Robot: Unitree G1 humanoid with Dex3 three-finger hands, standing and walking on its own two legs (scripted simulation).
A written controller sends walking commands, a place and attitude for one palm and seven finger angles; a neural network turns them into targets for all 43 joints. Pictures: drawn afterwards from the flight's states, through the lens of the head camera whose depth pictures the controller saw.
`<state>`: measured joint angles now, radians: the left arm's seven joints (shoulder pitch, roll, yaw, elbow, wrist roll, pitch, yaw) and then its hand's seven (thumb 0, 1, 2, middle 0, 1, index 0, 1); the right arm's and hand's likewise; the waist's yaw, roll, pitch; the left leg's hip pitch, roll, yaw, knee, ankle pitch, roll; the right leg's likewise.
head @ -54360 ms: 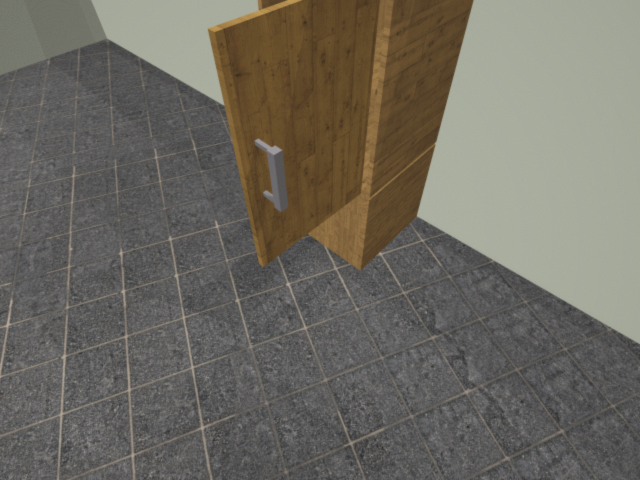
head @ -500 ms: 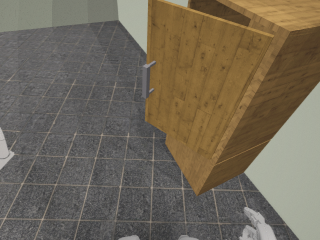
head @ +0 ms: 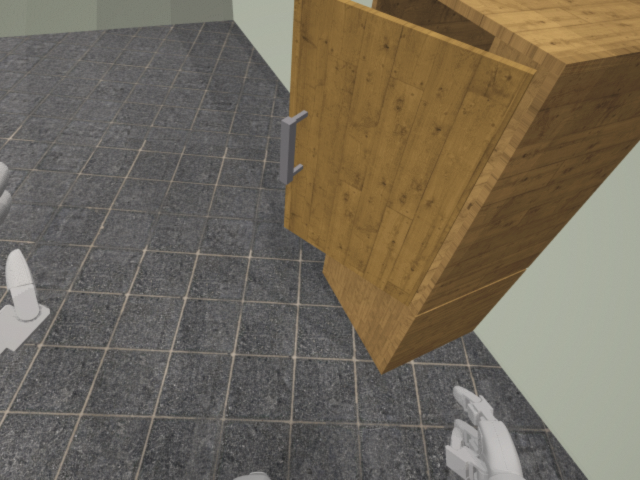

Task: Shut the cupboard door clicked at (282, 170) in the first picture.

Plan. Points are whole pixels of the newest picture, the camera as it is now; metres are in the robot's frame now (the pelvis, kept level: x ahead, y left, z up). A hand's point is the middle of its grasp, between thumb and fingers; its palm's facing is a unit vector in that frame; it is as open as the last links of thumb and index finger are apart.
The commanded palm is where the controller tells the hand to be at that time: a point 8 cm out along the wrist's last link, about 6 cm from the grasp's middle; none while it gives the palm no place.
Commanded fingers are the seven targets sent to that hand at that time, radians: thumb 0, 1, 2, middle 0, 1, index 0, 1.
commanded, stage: step back with the hand held close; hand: left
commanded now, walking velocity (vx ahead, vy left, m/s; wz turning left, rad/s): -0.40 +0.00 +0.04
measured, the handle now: (294, 148) +0.74 +0.11 -0.03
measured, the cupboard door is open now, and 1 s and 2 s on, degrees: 28 28 28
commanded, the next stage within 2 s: stop stepping back and stand still in 0.78 s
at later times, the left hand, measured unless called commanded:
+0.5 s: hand out of the picture +0.10 +0.25 +0.17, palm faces +0.38 -0.81 -0.43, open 7.4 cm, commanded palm +0.03 +0.28 +0.19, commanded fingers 0.00 0.90 0.90 -0.20 -0.30 -0.20 -0.30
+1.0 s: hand out of the picture -0.05 +0.22 +0.17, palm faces +0.42 -0.80 -0.42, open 7.4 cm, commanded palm -0.11 +0.26 +0.19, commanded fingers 0.00 0.90 0.90 -0.20 -0.30 -0.20 -0.30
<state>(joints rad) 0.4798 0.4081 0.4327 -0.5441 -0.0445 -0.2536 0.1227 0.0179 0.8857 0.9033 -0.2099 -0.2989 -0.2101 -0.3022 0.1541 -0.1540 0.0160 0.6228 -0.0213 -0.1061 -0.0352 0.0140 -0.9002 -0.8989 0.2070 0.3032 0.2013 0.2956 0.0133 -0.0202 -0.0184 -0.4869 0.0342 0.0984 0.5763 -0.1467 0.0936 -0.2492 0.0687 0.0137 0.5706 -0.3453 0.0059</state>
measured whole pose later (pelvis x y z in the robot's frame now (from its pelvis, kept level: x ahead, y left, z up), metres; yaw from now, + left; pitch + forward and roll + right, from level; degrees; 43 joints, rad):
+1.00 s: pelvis -0.24 -0.05 +0.01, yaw +2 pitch +1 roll -3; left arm 0.56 0.45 0.41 -0.48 -0.06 -0.18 0.13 0.02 0.89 0.90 -0.21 -0.30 -0.21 -0.30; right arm 0.24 -0.21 -0.02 0.61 0.01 -0.04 -0.06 0.01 -0.90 -0.90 0.20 0.30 0.20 0.30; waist -0.03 -0.02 -0.09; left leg -0.54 0.02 -0.01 0.58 -0.23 -0.02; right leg -0.21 0.06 -0.07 0.48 -0.31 -0.05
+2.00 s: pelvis -0.24 -0.02 +0.00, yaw +1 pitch +1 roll -1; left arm 0.34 0.39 0.18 0.05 0.01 -0.07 0.05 0.01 0.89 0.90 -0.20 -0.30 -0.20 -0.30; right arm 0.17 -0.29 0.01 0.73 0.00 -0.07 0.00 0.01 -0.90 -0.90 0.20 0.30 0.20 0.30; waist 0.03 0.06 -0.07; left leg -0.36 -0.01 0.02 0.59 -0.25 0.04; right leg -0.20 0.04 -0.02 0.53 -0.35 -0.02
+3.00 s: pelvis -0.27 -0.02 +0.02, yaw +1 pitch -2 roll -1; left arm 0.25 0.25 0.01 1.11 0.02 0.00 0.01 0.01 0.90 0.90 -0.20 -0.30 -0.20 -0.30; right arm 0.22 -0.26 -0.02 1.11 -0.02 0.00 -0.01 0.01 -0.91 -0.90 0.20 0.30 0.20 0.29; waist 0.00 -0.01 0.01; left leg -0.24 -0.04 0.03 0.37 -0.11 0.05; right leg -0.11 0.02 -0.01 0.38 -0.24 -0.02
